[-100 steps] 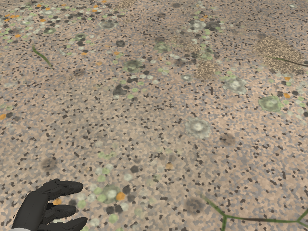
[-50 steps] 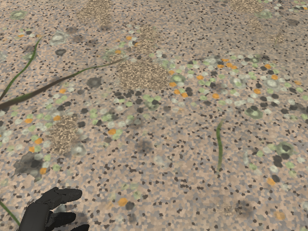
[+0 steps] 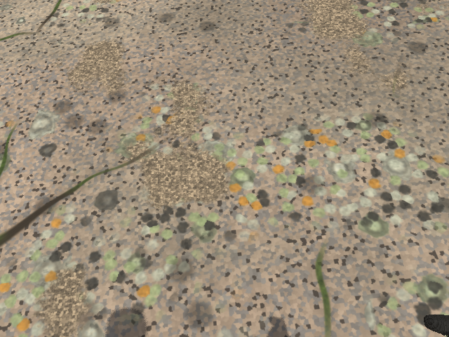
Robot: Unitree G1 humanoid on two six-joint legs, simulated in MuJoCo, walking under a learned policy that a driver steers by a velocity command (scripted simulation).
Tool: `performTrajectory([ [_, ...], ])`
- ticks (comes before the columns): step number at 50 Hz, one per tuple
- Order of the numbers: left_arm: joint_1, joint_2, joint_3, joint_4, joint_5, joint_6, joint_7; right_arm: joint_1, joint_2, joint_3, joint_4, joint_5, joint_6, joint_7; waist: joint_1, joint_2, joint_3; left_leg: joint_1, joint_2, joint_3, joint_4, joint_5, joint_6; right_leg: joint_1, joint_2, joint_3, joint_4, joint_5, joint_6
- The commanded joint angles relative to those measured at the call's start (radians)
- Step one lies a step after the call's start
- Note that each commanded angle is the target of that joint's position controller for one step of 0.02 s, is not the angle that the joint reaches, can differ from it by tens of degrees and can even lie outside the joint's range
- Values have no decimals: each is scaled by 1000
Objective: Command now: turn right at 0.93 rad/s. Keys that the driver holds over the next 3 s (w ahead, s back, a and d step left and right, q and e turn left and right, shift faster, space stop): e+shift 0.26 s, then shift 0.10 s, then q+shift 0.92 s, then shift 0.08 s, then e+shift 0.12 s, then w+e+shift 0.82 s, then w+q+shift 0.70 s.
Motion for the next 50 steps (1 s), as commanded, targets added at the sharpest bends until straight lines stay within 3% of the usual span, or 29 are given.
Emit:
performTrajectory([
  [1, -38, 175, 52, -101, -8, -6, 21, -47, -37, -2, -69, 6, -24, 6, -17, -127, -189, -74, -19, -51, -137, 38, -21, 266, -196, 308, -103, 314, -128],
  [5, -60, 186, 61, -136, -6, 10, 19, -51, -53, -2, -65, 13, -32, 22, -6, -169, -171, 13, -44, -68, -284, 41, -31, 215, -170, 389, -91, 246, -125],
  [9, -83, 188, 64, -163, -8, 20, 9, -27, -78, -9, -62, 16, -50, 37, 0, -199, -175, 104, -50, -83, -407, 19, -16, 213, -150, 473, -53, 314, -121],
  [12, -142, 180, 60, -190, -21, 26, 3, 55, -104, -24, -42, 19, -61, 47, -43, -195, -176, 302, -29, -60, -649, 141, 11, 145, -89, 489, -5, 258, -80],
  [13, -129, 148, 49, -195, -20, 29, 1, 87, -130, -34, -33, 16, -59, 45, -42, -136, -197, 443, 62, -100, -720, 242, 43, 62, -38, 449, 67, 65, -42],
  [14, -22, 71, 27, -175, -1, 30, -5, 59, -181, -39, -51, 2, -47, 38, 29, 104, -237, 564, 279, -289, -711, 404, 135, -44, 88, 270, 285, -326, 7],
  [15, -40, 134, 42, -207, 0, 17, -7, 76, -187, -36, -50, -39, -42, 41, 32, 278, -173, 519, 406, -514, -745, 516, 301, -233, 143, 148, 495, -476, 63],
  [16, -20, 210, 61, -185, 10, 8, -10, 51, -146, -28, -70, -28, -45, 39, 34, 211, -154, 492, 438, -493, -729, 499, 350, -259, 60, 120, 657, -422, 102],
  [17, -29, 227, 67, -155, 5, 10, -12, 19, -95, -14, -83, -12, -40, 31, 24, 139, -129, 467, 365, -362, -707, 458, 316, -253, 38, 101, 709, -347, 120],
  [18, -38, 198, 61, -137, 4, 17, -9, 16, -79, -5, -89, -2, -32, 25, 15, 91, -119, 465, 300, -280, -696, 411, 275, -254, 33, 87, 739, -303, 132],
  [20, -79, 115, 27, -148, 8, 14, -10, 62, -95, 3, -66, 7, -22, 21, -16, 72, -103, 453, 259, -234, -695, 502, 280, -239, 49, 67, 725, -277, 143],
  [23, -92, 2, -23, -146, 29, 0, -13, 59, -54, 26, -46, 4, -17, 35, -3, 138, -147, 452, 178, -148, -687, 497, 245, -69, -9, -10, 363, -290, 154],
  [24, -118, -2, -25, -149, 32, -4, -15, 69, -85, 15, -47, 13, -8, 42, -22, 186, -129, 438, 159, -158, -690, 482, 243, -17, -4, -53, 247, -302, 161],
  [26, -123, 61, 1, -136, 10, -8, -9, 126, -179, -17, -47, 26, 5, 46, -51, 217, -118, 467, 181, -242, -671, 490, 259, 16, 37, -71, 110, -225, 165],
  [28, -70, 73, 11, -112, 2, -13, -5, 116, -193, -23, -59, 46, 5, 44, -13, 196, -127, 462, 181, -304, -648, 503, 244, 108, 53, -63, -105, -69, 128],
  [29, -43, 90, 19, -103, 1, -16, -3, 116, -176, -20, -64, 56, 4, 39, -3, 179, -142, 406, 168, -313, -632, 446, 208, 204, 24, -41, -174, 6, 99],
  [30, -3, 126, 29, -99, 10, -16, 5, 120, -139, -11, -70, 54, -2, 34, 5, 123, -178, 286, 137, -285, -576, 311, 154, 345, -77, 9, -151, 97, 59],
  [31, -3, 212, 51, -95, 40, -5, 12, 121, -69, 5, -94, 46, -13, 36, -17, -145, -170, 83, 26, -117, -404, 51, 77, 403, -278, 178, -120, 295, -53],
  [32, -24, 182, 49, -97, 65, -4, 4, 132, -96, -1, -97, 44, -20, 37, -1, -283, -168, 15, -7, 6, -224, -273, 29, 338, -426, 292, -153, 432, -186],
  [33, -52, 117, 28, -116, 67, -13, 4, 143, -153, -24, -86, 40, -16, 38, 2, -214, -143, -12, 34, 1, -17, -306, -2, 316, -442, 272, -161, 516, -223],
  [34, -103, 76, 15, -121, 58, -20, 9, 173, -151, -34, -67, 44, -2, 36, -29, -174, -125, -26, 47, 1, 78, -266, -16, 303, -390, 186, -149, 521, -186],
  [35, -152, 63, 13, -124, 40, -27, 12, 202, -134, -34, -54, 41, 17, 31, -50, -158, -101, -47, 63, 5, 114, -204, -33, 298, -340, 106, -137, 508, -146],
  [36, -164, 61, 13, -120, 26, -33, 14, 195, -115, -29, -60, 38, 30, 31, -46, -163, -81, -77, 79, 13, 118, -147, -47, 301, -325, 57, -135, 532, -132],
  [41, -111, 100, 35, -86, 29, -21, 19, 94, -49, 4, -151, 38, 41, 67, 11, -170, -91, -20, 112, 98, -102, -38, -59, 323, -320, -71, -142, 474, -143],
  [44, -121, 148, 53, -79, 13, -24, 2, 101, -72, -2, -179, 35, 49, 87, 4, -175, -104, 103, 101, 154, -235, -25, -21, 282, -348, -124, -119, 487, -130],
  [47, -136, 154, 60, -69, -18, -41, -20, 144, -100, -21, -186, 38, 71, 94, -31, -174, -108, 229, 71, 194, -398, 35, 34, 256, -359, -178, -21, 464, -74],
  [48, -134, 139, 58, -60, -24, -45, -24, 202, -114, -34, -171, 37, 73, 88, -65, -144, -128, 349, 39, 202, -495, 108, 66, 204, -331, -230, 88, 463, -30],
  [49, -80, 108, 52, -41, -17, -53, -32, 299, -179, -64, -151, 32, 69, 68, -104, -16, -172, 564, 45, 106, -592, 344, 126, 60, -259, -285, 294, 349, 46],
  [50, -97, 25, 24, -106, 44, -59, -36, 329, -338, -96, -173, 30, 59, 47, -68, 338, -191, 791, 321, -338, -580, 879, 291, -315, -97, -297, 641, -432, 148],
])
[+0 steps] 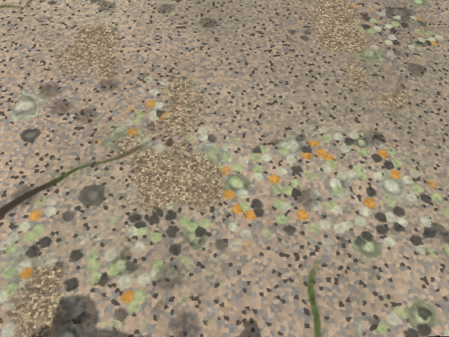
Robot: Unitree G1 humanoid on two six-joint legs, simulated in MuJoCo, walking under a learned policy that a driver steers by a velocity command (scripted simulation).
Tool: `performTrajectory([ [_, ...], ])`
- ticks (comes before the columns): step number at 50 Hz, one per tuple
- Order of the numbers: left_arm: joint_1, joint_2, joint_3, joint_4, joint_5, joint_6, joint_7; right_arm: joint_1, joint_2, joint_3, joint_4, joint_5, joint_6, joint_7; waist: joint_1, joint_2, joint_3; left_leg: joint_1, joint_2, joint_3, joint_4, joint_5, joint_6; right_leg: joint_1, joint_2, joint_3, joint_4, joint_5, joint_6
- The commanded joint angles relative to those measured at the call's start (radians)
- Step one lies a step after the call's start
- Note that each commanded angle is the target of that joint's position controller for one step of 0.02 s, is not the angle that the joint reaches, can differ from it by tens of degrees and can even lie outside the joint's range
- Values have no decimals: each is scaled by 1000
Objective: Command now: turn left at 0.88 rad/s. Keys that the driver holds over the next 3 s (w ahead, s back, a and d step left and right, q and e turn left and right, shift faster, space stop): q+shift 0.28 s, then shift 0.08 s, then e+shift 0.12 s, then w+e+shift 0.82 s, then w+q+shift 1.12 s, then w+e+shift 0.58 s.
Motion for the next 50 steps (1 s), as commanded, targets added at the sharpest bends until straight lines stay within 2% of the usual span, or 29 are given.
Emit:
performTrajectory([
  [1, -73, 57, 4, -129, 45, -31, -2, 198, -294, -81, -65, -47, -44, -15, -103, 309, -354, 524, 378, -690, -237, 692, 384, -494, 152, 223, 593, -281, 31],
  [2, -124, 100, 12, -132, 19, -29, 4, 162, -248, -65, -61, -43, -68, -9, -102, 192, -295, 476, 341, -601, -270, 555, 354, -508, 125, 271, 613, -213, 9],
  [3, -129, 102, 14, -132, 13, -29, 11, 119, -215, -56, -50, -20, -78, -17, -67, 149, -220, 413, 280, -536, -280, 431, 296, -513, 112, 279, 555, -123, -12],
  [4, -115, 112, 18, -118, 24, -26, 22, 67, -184, -45, -57, 0, -73, -27, -39, 107, -180, 360, 237, -495, -287, 361, 249, -501, 97, 285, 489, -48, -16],
  [5, -97, 123, 24, -113, 29, -23, 27, 11, -175, -37, -70, 3, -64, -39, -6, 118, -161, 286, 203, -460, -294, 347, 224, -446, 101, 287, 435, 12, -14],
  [7, -61, 101, 19, -92, 31, -22, 20, -17, -176, -35, -85, -14, -54, -55, 13, 130, -179, 230, 161, -432, -289, 387, 213, -374, 143, 273, 386, 86, 3],
  [11, -65, 62, 0, -79, 23, -20, 14, 0, -194, -43, -82, -5, -44, -68, 2, 132, -188, 204, 118, -471, -267, 293, 192, -323, 194, 288, 188, 143, 29],
  [15, -71, 73, 1, -74, 15, -23, 6, -16, -192, -42, -90, -9, -34, -65, -9, 183, -180, 167, 100, -540, -241, 190, 169, -258, 211, 304, 58, 163, 26],
  [19, -41, 84, 0, -64, 14, -36, -9, -19, -154, -18, -85, -18, -29, -53, -25, 222, -215, 193, 114, -562, -159, 347, 165, -148, 182, 276, -53, 155, 1],
  [21, -1, 61, -10, -50, 20, -46, -22, -29, -94, 12, -77, -19, -30, -52, 2, 207, -215, 157, 87, -529, -125, 316, 125, 10, 149, 255, -253, 336, -34],
  [22, -26, 53, -22, -61, 42, -49, -26, 30, -24, 37, -53, -36, -38, -51, -19, 129, -214, 130, 33, -478, -97, 158, 68, 92, 71, 359, -346, 467, -64],
  [23, -89, 84, -31, -85, 58, -48, -23, 141, 5, 48, -27, -64, -46, -50, -117, -75, -196, 119, -68, -353, 5, -136, 10, 86, -56, 524, -367, 630, -132],
  [24, -128, 48, -48, -75, 67, -47, -25, 120, -44, 32, -32, -66, -51, -52, -142, -174, -123, 142, -62, -278, -34, -167, -44, -66, -104, 637, -412, 485, -259],
  [25, -117, 44, -46, -80, 41, -41, -26, 74, -86, 24, -28, -66, -59, -54, -101, -143, -113, 169, -55, -235, -76, -113, -53, -77, -40, 625, -445, 161, -245],
  [26, -31, 112, -23, -61, 14, -27, -21, 14, -107, 15, -35, -55, -67, -50, -43, -126, -107, 147, -94, -171, -36, -143, -49, -67, -2, 617, -479, -157, -225],
  [27, 31, 176, -8, -51, -2, -18, -17, -1, -95, 12, -36, -44, -75, -47, -29, -146, -73, 116, -106, -125, -13, -175, -50, -77, -3, 671, -518, -325, -228],
  [29, 65, 186, -4, -53, -8, -12, -1, -8, -67, 19, -37, -23, -112, -34, -33, -177, -20, 135, -87, -128, -68, -153, -32, -119, -4, 738, -544, -353, -235],
  [31, 21, 142, -10, -83, -23, -6, 12, 54, -45, 16, -3, -20, -154, -28, -81, -151, -39, 339, -60, -136, -243, -72, 9, -213, 78, 659, -488, -224, -191],
  [32, -31, 113, -15, -115, -27, -9, 16, 149, -67, 4, 33, -25, -167, -32, -130, -122, -71, 522, 3, -170, -290, -32, 38, -340, 127, 598, -401, -133, -140],
  [33, -99, 48, -33, -160, -31, -19, 13, 290, -115, -12, 78, -30, -171, -42, -182, -17, -105, 702, 138, -265, -343, -98, 77, -520, 188, 474, -192, -67, -81],
  [34, -70, 22, -40, -187, -58, -32, 8, 265, -164, -26, 91, -30, -170, -40, -142, 203, -78, 711, 312, -536, -415, -314, 151, -696, 212, 329, 72, -1, -72],
  [35, -51, 58, -38, -196, -53, -45, 1, 209, -134, -20, 70, -34, -175, -43, -107, 201, -39, 609, 403, -610, -434, -386, 200, -747, 96, 321, 243, 13, -73],
  [36, -123, 106, -17, -182, 51, -16, -36, 201, -112, -2, 63, -112, -155, -45, -124, 139, -20, 545, 391, -567, -474, -436, 190, -750, 123, 254, 297, 55, -85],
  [37, -111, 95, -14, -184, 60, -1, -57, 199, -95, 3, 70, -110, -152, -41, -104, 117, 7, 518, 354, -485, -478, -367, 165, -757, 101, 255, 356, 94, -81],
  [40, -76, 72, -25, -173, 52, 19, -106, 234, -116, 7, 102, -79, -168, -43, -81, 143, -2, 472, 286, -278, -518, -203, 113, -743, 69, 233, 489, 171, -84],
  [46, -226, 60, -56, -215, 50, 27, -136, 280, -123, 14, 159, -76, -184, -34, -93, 135, 83, 379, 244, 48, -570, 77, 59, -576, 46, 99, 235, 274, -122],
  [48, -223, 45, -67, -211, 49, 28, -131, 291, -146, 14, 179, -76, -181, -37, -72, 134, 78, 382, 235, 145, -491, 483, 40, -429, 100, 12, 126, 211, -180],
  [49, -180, 53, -63, -196, 48, 28, -118, 311, -168, 12, 189, -74, -178, -39, -45, 150, 24, 409, 243, 169, -378, 863, 38, -325, 161, -35, 124, 166, -208],
  [50, -63, 82, -49, -166, 43, 23, -102, 320, -203, 6, 195, -76, -167, -38, 25, 167, -66, 423, 256, 183, -179, 1153, 38, -185, 227, -58, 132, 93, -234],
])
Over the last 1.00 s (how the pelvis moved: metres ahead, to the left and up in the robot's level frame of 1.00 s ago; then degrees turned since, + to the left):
0.05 0.05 -0.02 2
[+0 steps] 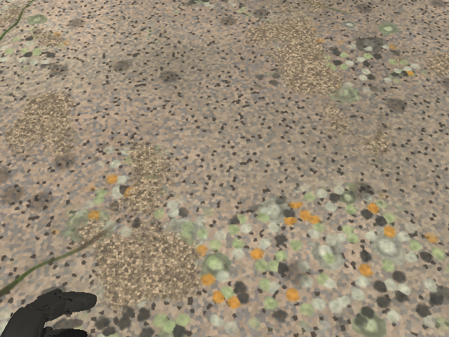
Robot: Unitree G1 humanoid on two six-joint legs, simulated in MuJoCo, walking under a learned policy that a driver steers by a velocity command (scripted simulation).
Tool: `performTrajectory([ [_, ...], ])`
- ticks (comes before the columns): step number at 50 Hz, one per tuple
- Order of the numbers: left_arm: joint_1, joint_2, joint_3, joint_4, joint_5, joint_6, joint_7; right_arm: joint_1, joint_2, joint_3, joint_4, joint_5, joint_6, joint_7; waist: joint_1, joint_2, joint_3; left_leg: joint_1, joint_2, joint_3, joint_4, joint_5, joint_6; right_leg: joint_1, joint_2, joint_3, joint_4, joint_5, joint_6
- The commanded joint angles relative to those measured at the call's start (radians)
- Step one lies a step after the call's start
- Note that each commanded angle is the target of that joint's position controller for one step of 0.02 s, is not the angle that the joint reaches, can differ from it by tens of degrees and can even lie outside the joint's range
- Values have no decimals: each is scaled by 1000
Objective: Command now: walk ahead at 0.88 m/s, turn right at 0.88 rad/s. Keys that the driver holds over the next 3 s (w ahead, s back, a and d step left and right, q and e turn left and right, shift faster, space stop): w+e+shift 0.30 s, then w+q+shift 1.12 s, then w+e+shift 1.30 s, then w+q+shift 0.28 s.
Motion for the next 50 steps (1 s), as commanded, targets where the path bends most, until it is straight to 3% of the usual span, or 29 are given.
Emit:
performTrajectory([
  [1, 241, 83, 32, 7, -11, -24, 31, -61, -228, -42, -65, 8, 5, -2, 229, 147, -116, -282, 193, 16, 494, 1441, 166, 560, 191, -117, -44, -109, -88],
  [2, 461, 154, 70, 83, -4, -27, 51, -92, -216, -36, -89, 4, 3, 2, 339, 84, -226, -509, 165, 4, 832, 1215, 135, 896, 185, 3, -119, -109, -110],
  [3, 385, 296, 100, 97, -7, -17, 73, -72, -31, 10, -166, -5, -4, 33, 204, -255, -220, -958, -35, -25, 1230, 44, 80, 1102, -87, 523, -334, -425, -188],
  [4, 421, 333, 111, 57, -25, -17, 73, -192, -87, 7, -236, -5, -27, 35, 257, -168, -366, -1047, -93, -261, 1363, 42, 81, 1116, -192, 959, -547, -530, -248],
  [5, 404, 302, 106, 89, -14, -17, 80, -296, -121, 1, -268, 1, -36, 34, 248, -84, -231, -1138, -46, -316, 1351, 149, 100, 1059, -183, 907, -585, -449, -225],
  [6, 395, 256, 95, 110, -14, -26, 90, -266, -95, 16, -259, 6, -44, 27, 192, -33, -109, -1103, -5, -299, 1269, 194, 104, 898, -169, 818, -589, -296, -212],
  [7, 346, 212, 83, 108, -12, -40, 97, -248, -84, 24, -246, -6, -40, 22, 143, 17, -47, -1029, 31, -297, 1187, 197, 99, 743, -124, 713, -587, -200, -196],
  [9, 274, 152, 56, 99, -17, -58, 100, -184, -76, 31, -231, -28, 2, 21, 63, -12, 1, -916, 52, -303, 1099, 141, 78, 529, -54, 599, -615, -126, -211],
  [14, 320, 127, 48, 131, -27, -98, 94, -446, -42, 53, -324, -17, 36, 32, 97, 2, 146, -911, 33, -228, 723, 329, 26, 355, 42, 496, -730, 49, -200],
  [18, 398, 108, 41, 198, -57, -125, 95, -509, 7, 74, -313, 3, 13, 54, 158, -17, 80, -729, -29, -167, 406, 693, 94, 497, 28, 404, -752, 483, -123],
  [21, 427, 155, 43, 241, -41, -140, 103, -502, -36, 58, -296, 11, 10, 41, 157, -45, 31, -680, -90, -129, 314, 606, 166, 751, -24, 338, -661, 929, -66],
  [23, 408, 198, 53, 255, 4, -126, 118, -292, -112, 21, -228, 25, 11, 23, 47, -101, -102, -517, -165, -120, 338, 416, 203, 881, -58, 299, -409, 1255, -32],
  [24, 355, 197, 55, 255, 25, -111, 124, -61, -142, 2, -161, 34, 17, 8, -83, -95, -189, -325, -167, -105, 316, 370, 224, 839, -49, 245, -140, 1295, -21],
  [25, 306, 156, 44, 247, 34, -108, 129, 152, -192, -21, -112, 32, 26, -9, -186, -41, -272, -75, -62, -219, 392, 187, 269, 646, 1, 200, 239, 1057, -11],
  [26, 428, -1, 6, 189, -14, -120, 104, 130, -293, -50, -97, 4, 25, -5, -28, 363, -326, 190, 203, -860, 280, -28, 465, 172, 216, 164, 686, 31, 76],
  [27, 366, 48, -7, 182, 6, -143, 104, 26, -192, -39, -107, 27, 32, 19, -26, 247, -292, 150, 208, -1161, 71, -78, 479, 19, 194, 211, 692, -107, 52],
  [29, 192, 83, -17, 146, 16, -153, 99, -60, -110, -30, -98, 33, 22, 31, 7, -21, -102, -96, 155, -913, 56, 31, 443, 11, 75, 237, 569, 9, 47],
  [30, 138, 70, -23, 121, 28, -150, 95, -44, -77, -19, -72, 31, 20, 26, 31, -48, -30, -213, 107, -825, 43, 106, 415, 32, 50, 228, 496, 1, 56],
  [31, 121, 50, -32, 95, 43, -138, 90, -34, -50, -7, -43, 31, 16, 20, 71, -33, 15, -311, 58, -766, 25, 156, 399, 61, 37, 221, 432, -17, 74],
  [34, 88, 19, -58, 53, 54, -110, 79, -26, -98, -18, -28, 39, -4, 16, 116, 19, 73, -458, 18, -699, -36, 207, 420, 60, -9, 185, 236, -77, 119],
  [37, -92, -4, -84, -21, 18, -117, 58, -71, -116, -33, -49, 41, -8, 17, 84, 41, 128, -668, -49, -602, -128, 284, 373, 248, -1, 115, -114, 169, 154],
  [39, -117, -11, -84, -26, -1, -116, 58, -51, -138, -45, -44, 56, -14, 30, 54, 49, 90, -683, -42, -595, -143, 448, 334, 413, 30, 87, -208, 354, 151],
  [42, -93, 38, -61, -17, 1, -120, 80, -5, -159, -56, -29, 62, -8, 26, 46, 43, 24, -481, -29, -596, 11, 697, 282, 464, 57, 101, -313, 319, 134],
  [44, 118, 93, -26, 44, 4, -128, 105, -11, -199, -65, -23, 52, -4, 23, 154, 19, -126, -443, -71, -553, 351, 922, 237, 710, 89, 92, -334, 163, 110],
  [45, 305, 141, 0, 80, 13, -134, 125, -45, -183, -63, -34, 49, -12, 25, 251, 14, -217, -583, -110, -531, 608, 804, 219, 937, -7, 167, -298, 51, 89],
  [46, 518, 213, 28, 110, 38, -135, 146, -69, -31, -26, -67, 37, -22, 18, 297, -162, -350, -747, -165, -455, 951, 156, 230, 1141, -289, 459, -324, -306, 65],
  [47, 424, 278, 45, 107, 37, -121, 140, 35, 21, 1, -138, 88, -11, 16, 175, -454, -464, -961, -199, -357, 1196, -7, 210, 1195, -476, 1022, -582, -536, -37],
  [48, 309, 157, 34, 83, 28, -113, 136, -78, -59, -7, -103, 57, 13, 8, 182, -204, -253, -1058, -105, -327, 1217, 111, 216, 1033, -393, 899, -624, -609, -31],
  [50, 258, 45, 8, 111, 29, -117, 126, -195, -59, -14, -109, 34, 32, 32, 166, -39, -65, -1027, -40, -305, 1126, 207, 203, 818, -295, 542, -598, -180, -6],
])
Over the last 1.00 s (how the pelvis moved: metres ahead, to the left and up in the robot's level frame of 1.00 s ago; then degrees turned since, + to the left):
0.26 -0.04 -0.02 0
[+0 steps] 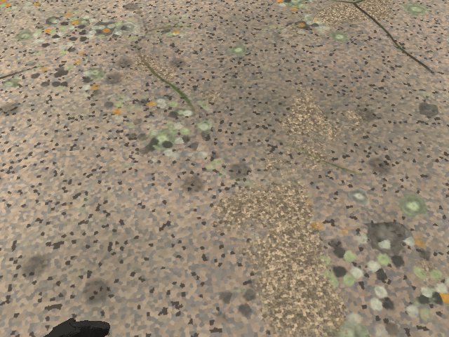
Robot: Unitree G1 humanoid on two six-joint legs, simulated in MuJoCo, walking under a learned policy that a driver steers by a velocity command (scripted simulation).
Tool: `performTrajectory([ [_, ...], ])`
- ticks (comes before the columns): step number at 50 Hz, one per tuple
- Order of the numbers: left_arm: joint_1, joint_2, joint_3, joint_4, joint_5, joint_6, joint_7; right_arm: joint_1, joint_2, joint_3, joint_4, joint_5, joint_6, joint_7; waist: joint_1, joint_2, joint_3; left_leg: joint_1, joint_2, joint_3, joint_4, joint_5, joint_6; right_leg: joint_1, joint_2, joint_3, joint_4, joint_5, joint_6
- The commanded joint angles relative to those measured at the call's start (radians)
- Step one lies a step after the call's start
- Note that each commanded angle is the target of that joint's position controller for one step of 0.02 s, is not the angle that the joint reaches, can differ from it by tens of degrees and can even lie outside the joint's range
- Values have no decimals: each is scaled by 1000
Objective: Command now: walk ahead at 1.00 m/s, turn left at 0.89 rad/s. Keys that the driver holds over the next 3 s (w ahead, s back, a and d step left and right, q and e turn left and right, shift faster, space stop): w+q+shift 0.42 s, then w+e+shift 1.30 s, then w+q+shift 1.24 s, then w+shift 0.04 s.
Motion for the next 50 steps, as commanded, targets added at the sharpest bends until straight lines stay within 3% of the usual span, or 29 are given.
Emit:
performTrajectory([
  [1, 234, 109, 53, 37, -2, -8, 6, -128, -35, 2, -127, -27, 9, 27, 135, -96, -35, -487, 132, 13, 100, 77, -9, 434, -297, 366, -349, -109, -137],
  [5, 294, 53, 42, 123, -41, -40, -15, -261, 29, 28, -218, -37, 50, 57, 92, -130, 26, -555, 168, 57, 49, 118, -11, 392, -258, 96, -388, 285, -92],
  [9, 236, 96, 49, 139, -38, -55, -10, -397, 15, 53, -296, -32, 47, 88, 52, -86, 99, -443, 147, 157, -246, 325, 4, 289, -191, -148, -474, 456, -58],
  [11, 286, 129, 55, 161, -36, -53, -6, -453, 12, 62, -302, -33, 44, 96, 63, -51, 121, -318, 74, 271, -400, 361, 37, 305, -157, -234, -456, 760, -36],
  [13, 318, 202, 71, 158, -35, -40, 9, -381, -21, 53, -273, -33, 41, 91, 12, -105, 43, -167, -3, 310, -444, 326, 67, 389, -183, -244, -304, 1168, -23],
  [15, 268, 261, 87, 134, -31, -8, 22, -101, -95, 20, -190, -33, 37, 71, -142, -142, -107, 154, -53, 268, -453, 254, 115, 350, -225, -217, 75, 1329, -27],
  [16, 224, 257, 87, 111, -25, 5, 18, 117, -144, -11, -114, -31, 33, 49, -225, -107, -190, 433, -52, 189, -520, 227, 156, 195, -215, -199, 393, 1144, -37],
  [17, 204, 201, 83, 109, -18, 8, -1, 99, -201, -49, -98, 6, 49, 18, -182, 92, -157, 583, 16, 44, -598, 158, 180, -60, -10, -199, 808, 108, -13],
  [18, 333, 124, 53, 0, -22, -8, -5, -20, -331, -64, -157, -37, 66, 12, 5, 229, -259, 781, 268, -467, -654, 304, 361, -400, 51, -74, 1137, -293, 32],
  [19, 231, 178, 51, -46, -28, -32, -4, 35, -306, -70, -191, -34, 74, -3, -83, 64, -367, 806, 329, -695, -858, 1, 423, -507, 38, 106, 1135, -220, 25],
  [20, 179, 183, 45, -52, -27, -45, -6, 4, -247, -59, -165, -26, 65, -15, -39, -47, -170, 612, 320, -686, -973, -88, 366, -526, -22, 124, 988, -162, 12],
  [21, 158, 176, 42, -51, -20, -42, -5, -32, -199, -46, -146, -23, 51, -19, 27, -104, -42, 417, 276, -600, -990, -20, 320, -458, -63, 118, 857, -143, 13],
  [24, 257, 122, 23, 11, 13, 25, -14, -107, -84, 5, -135, -23, -10, -24, 150, -139, 40, 25, 186, -338, -1013, 174, 257, -208, -136, 91, 649, -172, 31],
  [27, 85, 63, 3, -51, -16, 33, -34, -62, -91, 2, -92, -16, -52, -1, 103, -67, 120, -66, 123, -151, -1092, 329, 205, -204, -171, 33, 371, 65, 14],
  [29, 19, 56, 3, -43, -42, 33, -48, -49, -82, 3, -81, -6, -66, 14, 61, -79, 97, -5, 50, -21, -1138, 380, 127, -152, -126, -21, 206, 305, -35],
  [30, -12, 30, -5, -64, -53, 27, -57, -16, -90, 5, -78, 0, -80, 16, 44, -25, 109, -10, 101, -19, -1167, 454, 113, -102, -132, -25, 118, 401, -61],
  [31, -45, 42, 0, -64, -63, 23, -61, 9, -91, 5, -59, 2, -87, 15, 30, -41, 124, 54, 128, 5, -1206, 525, 95, -101, -115, -38, 73, 457, -82],
  [33, -77, 64, 10, -55, -61, 19, -65, 36, -113, 1, -33, -9, -87, 4, 16, -54, 127, 227, 154, 71, -1223, 626, 63, -131, -61, -48, -11, 462, -116],
  [35, -41, 85, 22, -39, -53, 16, -67, 36, -144, 0, -28, -23, -81, -14, 42, 4, 67, 374, 187, 139, -1099, 1063, 21, -96, 20, -87, -26, 369, -142],
  [37, 92, 136, 45, 3, -44, 22, -60, 26, -170, -6, -24, -54, -55, -37, 124, 71, -39, 475, 222, 173, -844, 1425, -17, 19, 110, -123, -3, 199, -172],
  [38, 291, 170, 64, 69, -46, 29, -54, -17, -179, -9, -38, -75, -37, -49, 216, 93, -131, 450, 229, 190, -603, 1486, -26, 184, 146, -126, 19, 114, -189],
  [39, 510, 207, 88, 130, -40, 34, -44, -76, -182, -9, -56, -75, -27, -55, 339, 58, -193, 282, 200, 219, -248, 1364, -33, 422, 122, -64, -22, 46, -226],
  [40, 554, 321, 127, 147, -24, 47, -29, -13, -49, 25, -104, -46, -42, -34, 256, -224, -254, -177, 48, 196, 239, 454, -87, 760, -120, 342, 18, -105, -378],
  [41, 464, 307, 127, 124, -39, 55, -38, -20, -34, 42, -146, -36, -68, -18, 198, -288, -343, -461, -76, 60, 415, -113, -98, 859, -247, 863, -233, -227, -484],
  [42, 397, 270, 126, 111, -45, 52, -36, -134, -65, 50, -179, -40, -83, -21, 209, -129, -214, -544, 6, -23, 372, 1, -76, 756, -232, 827, -320, -232, -446],
  [43, 377, 218, 115, 124, -53, 52, -36, -170, -77, 57, -192, -42, -95, -15, 170, -9, -130, -507, 66, -27, 258, 71, -66, 605, -213, 717, -341, -203, -400],
  [44, 361, 187, 107, 133, -52, 49, -32, -194, -66, 64, -200, -52, -91, -11, 133, 40, -50, -459, 101, -11, 169, 73, -70, 450, -168, 627, -361, -136, -367],
  [47, 323, 162, 90, 137, -57, 26, -27, -184, -35, 82, -228, -84, -30, -2, 43, 5, 47, -367, 149, 21, -1, 13, -120, 162, -51, 469, -417, -70, -347],
  [50, 317, 192, 103, 125, -59, 7, -29, -365, -24, 100, -309, -66, -20, 13, 74, -29, 126, -310, 155, 94, -293, 185, -160, -11, 7, 403, -501, 36, -339],
])
Over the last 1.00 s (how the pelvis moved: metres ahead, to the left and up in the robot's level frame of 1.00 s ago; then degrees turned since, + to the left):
0.92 -0.26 0.02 1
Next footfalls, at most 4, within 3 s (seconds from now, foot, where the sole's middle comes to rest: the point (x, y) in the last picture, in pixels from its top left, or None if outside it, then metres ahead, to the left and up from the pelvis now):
0.34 left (194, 336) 0.48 0.09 -0.76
0.78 right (175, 201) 0.95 0.14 -0.76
1.22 left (112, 129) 1.34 0.40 -0.76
1.66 right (179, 69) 1.71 0.12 -0.76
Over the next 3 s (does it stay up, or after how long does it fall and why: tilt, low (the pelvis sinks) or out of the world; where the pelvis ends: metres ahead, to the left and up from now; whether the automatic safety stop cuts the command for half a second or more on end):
stays up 2.75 -0.08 -0.01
